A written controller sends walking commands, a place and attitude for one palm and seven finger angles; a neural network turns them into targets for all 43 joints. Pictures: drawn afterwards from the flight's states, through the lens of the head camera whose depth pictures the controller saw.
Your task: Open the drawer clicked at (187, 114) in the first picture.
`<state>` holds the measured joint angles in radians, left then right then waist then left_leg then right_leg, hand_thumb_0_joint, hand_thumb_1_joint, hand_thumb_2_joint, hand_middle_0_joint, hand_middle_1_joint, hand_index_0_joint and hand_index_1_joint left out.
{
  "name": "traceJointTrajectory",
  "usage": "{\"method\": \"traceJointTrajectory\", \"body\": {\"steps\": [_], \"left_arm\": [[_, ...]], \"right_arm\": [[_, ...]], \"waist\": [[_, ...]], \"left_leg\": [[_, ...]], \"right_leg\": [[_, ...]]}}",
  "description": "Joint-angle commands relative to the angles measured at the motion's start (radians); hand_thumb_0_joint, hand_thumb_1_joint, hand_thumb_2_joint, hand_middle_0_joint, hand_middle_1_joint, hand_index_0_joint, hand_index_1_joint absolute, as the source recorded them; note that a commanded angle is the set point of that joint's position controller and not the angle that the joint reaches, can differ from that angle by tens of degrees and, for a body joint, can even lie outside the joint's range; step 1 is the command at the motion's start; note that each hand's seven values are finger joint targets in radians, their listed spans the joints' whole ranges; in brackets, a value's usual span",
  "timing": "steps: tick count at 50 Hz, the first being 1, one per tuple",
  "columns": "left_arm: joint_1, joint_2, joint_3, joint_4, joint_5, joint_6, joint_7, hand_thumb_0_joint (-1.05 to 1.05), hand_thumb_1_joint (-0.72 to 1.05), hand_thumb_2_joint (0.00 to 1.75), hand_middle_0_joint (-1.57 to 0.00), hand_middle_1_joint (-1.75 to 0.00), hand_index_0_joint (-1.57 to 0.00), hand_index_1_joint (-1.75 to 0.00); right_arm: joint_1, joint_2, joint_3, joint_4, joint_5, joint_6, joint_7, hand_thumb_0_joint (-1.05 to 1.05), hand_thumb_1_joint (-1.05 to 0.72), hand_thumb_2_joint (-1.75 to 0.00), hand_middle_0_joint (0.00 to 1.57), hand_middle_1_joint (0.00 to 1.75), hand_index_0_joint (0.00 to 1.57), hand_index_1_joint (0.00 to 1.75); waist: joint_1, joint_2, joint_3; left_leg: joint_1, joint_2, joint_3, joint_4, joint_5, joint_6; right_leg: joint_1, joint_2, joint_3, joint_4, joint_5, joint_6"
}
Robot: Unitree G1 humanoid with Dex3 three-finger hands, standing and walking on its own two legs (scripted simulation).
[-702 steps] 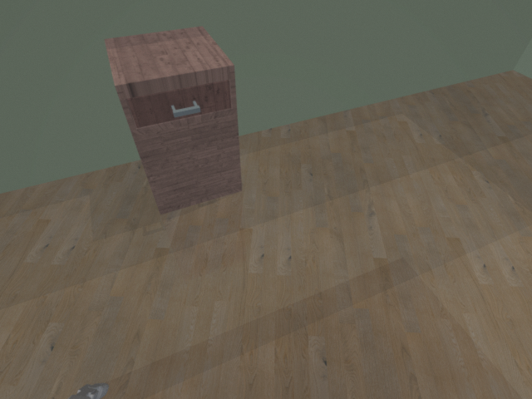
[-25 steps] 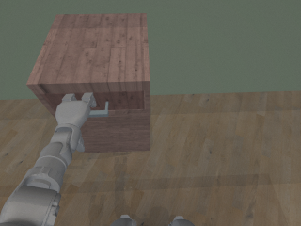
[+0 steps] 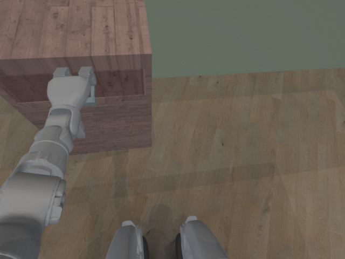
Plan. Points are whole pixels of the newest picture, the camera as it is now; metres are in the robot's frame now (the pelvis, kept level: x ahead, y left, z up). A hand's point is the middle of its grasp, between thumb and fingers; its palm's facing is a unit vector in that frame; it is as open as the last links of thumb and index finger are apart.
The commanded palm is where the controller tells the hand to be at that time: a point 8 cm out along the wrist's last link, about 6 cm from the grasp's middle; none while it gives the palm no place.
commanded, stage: move the hooked fingers above the handle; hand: left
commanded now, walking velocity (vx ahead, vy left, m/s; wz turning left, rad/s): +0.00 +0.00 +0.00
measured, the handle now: (77, 96) +0.57 +0.22 -0.09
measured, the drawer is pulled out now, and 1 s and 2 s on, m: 0.00 0.00 0.00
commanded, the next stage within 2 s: none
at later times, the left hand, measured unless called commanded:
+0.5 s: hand (71, 101) +0.51 +0.21 -0.03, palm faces -0.11 -0.04 -0.99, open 13.8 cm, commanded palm +0.51 +0.19 +0.01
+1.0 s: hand (68, 103) +0.50 +0.22 -0.03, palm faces -0.14 -0.05 -0.99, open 13.8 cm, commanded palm +0.51 +0.19 +0.01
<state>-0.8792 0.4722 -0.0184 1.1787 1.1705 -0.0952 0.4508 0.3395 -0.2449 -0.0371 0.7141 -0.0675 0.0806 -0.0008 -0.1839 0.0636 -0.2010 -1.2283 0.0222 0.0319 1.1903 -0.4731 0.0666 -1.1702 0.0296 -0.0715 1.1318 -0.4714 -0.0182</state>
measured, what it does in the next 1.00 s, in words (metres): stands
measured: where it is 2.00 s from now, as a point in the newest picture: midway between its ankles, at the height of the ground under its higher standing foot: outside the picture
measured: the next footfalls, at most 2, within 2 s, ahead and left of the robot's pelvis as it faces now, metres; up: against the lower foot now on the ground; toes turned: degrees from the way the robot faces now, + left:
none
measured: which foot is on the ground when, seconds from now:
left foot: down 0.00-1.00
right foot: down 0.00-1.00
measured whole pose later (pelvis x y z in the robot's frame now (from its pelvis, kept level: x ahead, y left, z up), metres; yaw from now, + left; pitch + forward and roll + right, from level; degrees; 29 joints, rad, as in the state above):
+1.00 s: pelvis +0.01 +0.00 +0.00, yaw +0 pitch +29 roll -5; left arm -0.88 0.50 -0.07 1.14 1.10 -0.06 0.36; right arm 0.32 -0.22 -0.02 0.71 -0.05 0.08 0.00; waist -0.16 0.07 -0.19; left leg -1.22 0.02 0.01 1.20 -0.49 0.07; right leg -1.15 0.03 -0.09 1.12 -0.48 -0.02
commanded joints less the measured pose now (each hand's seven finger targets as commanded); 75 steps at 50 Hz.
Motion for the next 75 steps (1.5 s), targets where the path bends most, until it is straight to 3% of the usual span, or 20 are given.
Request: {"method": "traceJointTrajectory", "body": {"steps": [1, 2, 7, 8, 11, 16, 20, 24, 31, 36, 38, 45, 50, 53, 60, 64, 65, 68, 71, 75], "left_arm": [[-0.458, 0.244, 0.082, -0.151, 0.019, 0.015, 0.090, 0.00, -0.50, 0.30, -0.30, -1.20, -0.30, -1.20], [-0.438, 0.302, 0.126, -0.148, 0.019, 0.035, 0.103, 0.00, -0.50, 0.30, -0.30, -1.20, -0.30, -1.20], [-0.379, 0.361, 0.155, -0.180, 0.004, 0.127, 0.091, 0.00, -0.50, 0.30, -0.30, -1.20, -0.30, -1.20], [-0.365, 0.320, 0.125, -0.173, -0.002, 0.140, 0.074, 0.00, -0.50, 0.30, -0.30, -1.20, -0.30, -1.20], [-0.383, 0.374, 0.127, -0.164, -0.024, 0.168, 0.034, 0.00, -0.50, 0.30, -0.30, -1.20, -0.30, -1.20], [-0.479, 0.308, 0.055, -0.282, -0.059, 0.053, -0.050, 0.00, -0.50, 0.30, -0.30, -1.20, -0.30, -1.20], [-0.480, 0.200, -0.025, -0.235, -0.047, -0.037, -0.075, 0.00, -0.50, 0.30, -0.30, -1.20, -0.30, -1.20], [-0.452, 0.152, -0.024, -0.205, -0.032, -0.052, -0.040, 0.00, -0.50, 0.30, -0.30, -1.20, -0.30, -1.20], [-0.409, 0.373, 0.155, -0.211, 0.003, 0.042, 0.069, 0.00, -0.50, 0.30, -0.30, -1.20, -0.30, -1.20], [-0.400, 0.378, 0.165, -0.344, -0.013, 0.070, 0.078, 0.00, -0.50, 0.30, -0.30, -1.20, -0.30, -1.20], [-0.393, 0.335, 0.132, -0.343, -0.031, 0.077, 0.054, 0.00, -0.50, 0.30, -0.30, -1.20, -0.30, -1.20], [-0.439, 0.141, -0.045, -0.254, -0.072, 0.043, -0.045, 0.00, -0.50, 0.30, -0.30, -1.20, -0.30, -1.20], [-0.409, 0.123, -0.040, -0.217, -0.053, -0.024, -0.058, 0.00, -0.50, 0.30, -0.30, -1.20, -0.30, -1.20], [-0.382, 0.206, 0.050, -0.187, -0.024, -0.028, -0.006, 0.00, -0.50, 0.30, -0.30, -1.20, -0.30, -1.20], [-0.338, 0.387, 0.191, -0.244, 0.012, 0.079, 0.137, 0.00, -0.50, 0.30, -0.30, -1.20, -0.30, -1.20], [-0.371, 0.349, 0.146, -0.309, -0.017, 0.117, 0.101, 0.00, -0.50, 0.30, -0.30, -1.20, -0.30, -1.20], [-0.410, 0.298, 0.099, -0.328, -0.036, 0.115, 0.077, 0.00, -0.50, 0.30, -0.30, -1.20, -0.30, -1.20], [-0.463, 0.154, -0.018, -0.357, -0.089, 0.087, -0.006, 0.00, -0.50, 0.30, -0.30, -1.20, -0.30, -1.20], [-0.489, 0.073, -0.102, -0.347, -0.100, 0.037, -0.064, 0.00, -0.50, 0.30, -0.30, -1.20, -0.30, -1.20], [-0.450, 0.102, -0.068, -0.223, -0.061, -0.016, -0.054, 0.00, -0.50, 0.30, -0.30, -1.20, -0.30, -1.20]], "right_arm": [[0.139, -0.180, -0.051, -0.045, -0.013, -0.008, -0.001, 0.00, -0.90, -0.90, 0.20, 0.30, 0.20, 0.30], [0.141, -0.188, -0.047, -0.052, -0.013, -0.002, 0.002, 0.00, -0.90, -0.90, 0.20, 0.30, 0.20, 0.30], [0.141, -0.192, -0.040, -0.087, 0.003, 0.022, 0.018, 0.00, -0.90, -0.90, 0.20, 0.30, 0.20, 0.30], [0.136, -0.188, -0.043, -0.093, 0.007, 0.026, 0.018, 0.00, -0.90, -0.90, 0.20, 0.30, 0.20, 0.30], [0.145, -0.192, -0.030, -0.092, 0.023, 0.034, 0.005, 0.00, -0.90, -0.90, 0.20, 0.30, 0.20, 0.30], [0.157, -0.179, -0.038, -0.074, 0.028, -0.006, -0.028, 0.00, -0.90, -0.90, 0.20, 0.30, 0.20, 0.30], [0.168, -0.167, -0.042, -0.039, 0.018, -0.032, -0.037, 0.00, -0.90, -0.90, 0.20, 0.30, 0.20, 0.30], [0.172, -0.165, -0.051, -0.035, 0.006, -0.029, -0.020, 0.00, -0.90, -0.90, 0.20, 0.30, 0.20, 0.30], [0.146, -0.181, -0.031, -0.090, -0.001, 0.015, -0.001, 0.00, -0.90, -0.90, 0.20, 0.30, 0.20, 0.30], [0.137, -0.175, -0.043, -0.104, 0.010, 0.021, 0.006, 0.00, -0.90, -0.90, 0.20, 0.30, 0.20, 0.30], [0.138, -0.174, -0.047, -0.095, 0.015, 0.017, 0.002, 0.00, -0.90, -0.90, 0.20, 0.30, 0.20, 0.30], [0.170, -0.170, -0.055, -0.027, 0.019, -0.001, -0.016, 0.00, -0.90, -0.90, 0.20, 0.30, 0.20, 0.30], [0.165, -0.163, -0.052, -0.026, 0.008, 0.002, -0.014, 0.00, -0.90, -0.90, 0.20, 0.30, 0.20, 0.30], [0.157, -0.166, -0.045, -0.041, -0.002, 0.012, -0.007, 0.00, -0.90, -0.90, 0.20, 0.30, 0.20, 0.30], [0.105, -0.175, -0.028, -0.116, -0.002, 0.042, 0.009, 0.00, -0.90, -0.90, 0.20, 0.30, 0.20, 0.30], [0.125, -0.184, -0.046, -0.106, 0.016, 0.031, 0.009, 0.00, -0.90, -0.90, 0.20, 0.30, 0.20, 0.30], [0.133, -0.182, -0.051, -0.097, 0.021, 0.026, 0.006, 0.00, -0.90, -0.90, 0.20, 0.30, 0.20, 0.30], [0.155, -0.178, -0.067, -0.058, 0.024, 0.008, -0.004, 0.00, -0.90, -0.90, 0.20, 0.30, 0.20, 0.30], [0.168, -0.172, -0.068, -0.021, 0.022, -0.005, -0.019, 0.00, -0.90, -0.90, 0.20, 0.30, 0.20, 0.30], [0.165, -0.164, -0.055, 0.001, 0.013, -0.011, -0.025, 0.00, -0.90, -0.90, 0.20, 0.30, 0.20, 0.30]], "waist": [[-0.015, 0.145, -0.466], [0.006, 0.145, -0.500], [0.043, 0.129, -0.614], [0.034, 0.116, -0.618], [0.016, 0.030, -0.563], [-0.033, 0.068, -0.562], [-0.071, 0.093, -0.417], [-0.052, 0.158, -0.421], [0.023, 0.144, -0.558], [0.041, 0.165, -0.712], [0.017, 0.133, -0.701], [-0.065, 0.070, -0.462], [-0.046, 0.126, -0.390], [-0.011, 0.142, -0.399], [0.064, 0.127, -0.579], [0.039, 0.118, -0.696], [0.012, 0.117, -0.699], [-0.048, 0.077, -0.648], [-0.070, 0.094, -0.520], [-0.063, 0.104, -0.344]], "left_leg": [[0.445, 0.010, -0.127, -0.074, 0.342, -0.032], [0.443, 0.010, -0.127, -0.071, 0.366, -0.035], [0.464, 0.008, -0.104, -0.072, 0.442, -0.031], [0.478, 0.007, -0.106, -0.075, 0.456, -0.030], [0.388, -0.004, -0.081, -0.092, 0.338, -0.008], [0.445, 0.002, -0.091, -0.097, 0.278, 0.001], [0.424, 0.008, -0.106, -0.078, 0.231, -0.002], [0.468, 0.013, -0.130, -0.067, 0.309, -0.021], [0.394, 0.002, -0.088, -0.026, 0.433, -0.017], [0.530, 0.011, -0.101, -0.046, 0.511, -0.025], [0.555, 0.016, -0.110, -0.059, 0.512, -0.022], [0.522, 0.017, -0.118, -0.104, 0.346, -0.012], [0.515, 0.018, -0.133, -0.099, 0.364, -0.025], [0.480, 0.019, -0.134, -0.083, 0.403, -0.033], [0.418, 0.007, -0.095, -0.055, 0.451, -0.028], [0.544, 0.019, -0.117, -0.078, 0.471, -0.033], [0.570, 0.020, -0.122, -0.084, 0.466, -0.031], [0.632, 0.030, -0.145, -0.104, 0.419, -0.023], [0.628, 0.025, -0.157, -0.127, 0.332, -0.027], [0.516, 0.015, -0.143, -0.122, 0.264, -0.025]], "right_leg": [[-0.004, 0.029, 0.012, -0.071, 0.168, -0.033], [0.019, 0.030, 0.010, -0.059, 0.181, -0.034], [0.161, 0.033, 0.015, -0.061, 0.289, -0.025], [0.167, 0.036, 0.016, -0.067, 0.305, -0.024], [0.240, 0.035, 0.030, -0.110, 0.267, -0.011], [0.195, 0.032, 0.041, -0.141, 0.207, -0.011], [0.049, 0.031, 0.032, -0.133, 0.139, -0.020], [-0.037, 0.030, 0.011, -0.094, 0.157, -0.033], [0.115, 0.033, 0.022, -0.043, 0.298, -0.030], [0.213, 0.034, 0.025, -0.061, 0.370, -0.021], [0.216, 0.034, 0.024, -0.080, 0.375, -0.017], [0.104, 0.033, 0.015, -0.156, 0.223, -0.016], [0.010, 0.033, 0.004, -0.124, 0.195, -0.035], [-0.003, 0.035, -0.001, -0.085, 0.203, -0.042], [0.165, 0.032, 0.018, -0.038, 0.304, -0.030], [0.208, 0.033, 0.017, -0.070, 0.326, -0.016], [0.205, 0.033, 0.018, -0.089, 0.322, -0.012], [0.159, 0.031, 0.017, -0.138, 0.270, -0.006], [0.071, 0.030, 0.009, -0.157, 0.189, -0.015], [-0.015, 0.028, 0.003, -0.144, 0.141, -0.032]]}}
